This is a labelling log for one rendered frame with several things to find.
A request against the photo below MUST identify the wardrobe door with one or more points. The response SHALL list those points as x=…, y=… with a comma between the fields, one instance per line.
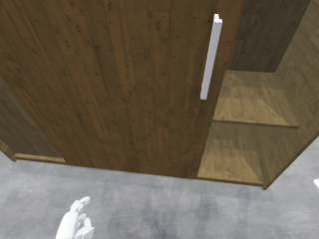
x=116, y=84
x=18, y=130

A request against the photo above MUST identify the left robot hand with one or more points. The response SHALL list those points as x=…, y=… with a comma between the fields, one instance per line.
x=71, y=222

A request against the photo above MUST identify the handle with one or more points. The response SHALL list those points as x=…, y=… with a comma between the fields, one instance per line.
x=213, y=43

